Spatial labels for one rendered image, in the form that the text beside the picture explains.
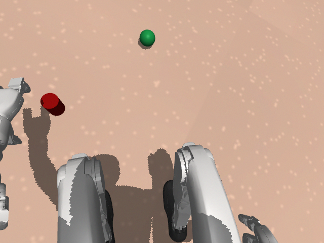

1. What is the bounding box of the right robot hand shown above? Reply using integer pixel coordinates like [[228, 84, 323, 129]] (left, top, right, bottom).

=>
[[238, 214, 278, 243]]

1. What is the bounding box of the left robot arm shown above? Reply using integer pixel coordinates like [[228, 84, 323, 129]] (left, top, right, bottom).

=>
[[0, 116, 12, 230]]

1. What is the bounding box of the left robot hand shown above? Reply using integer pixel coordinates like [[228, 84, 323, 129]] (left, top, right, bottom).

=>
[[0, 77, 31, 145]]

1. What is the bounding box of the left robot foot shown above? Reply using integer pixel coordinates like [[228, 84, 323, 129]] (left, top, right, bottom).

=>
[[105, 190, 115, 243]]

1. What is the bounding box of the right robot foot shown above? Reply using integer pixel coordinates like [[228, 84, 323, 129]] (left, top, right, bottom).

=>
[[163, 180, 187, 242]]

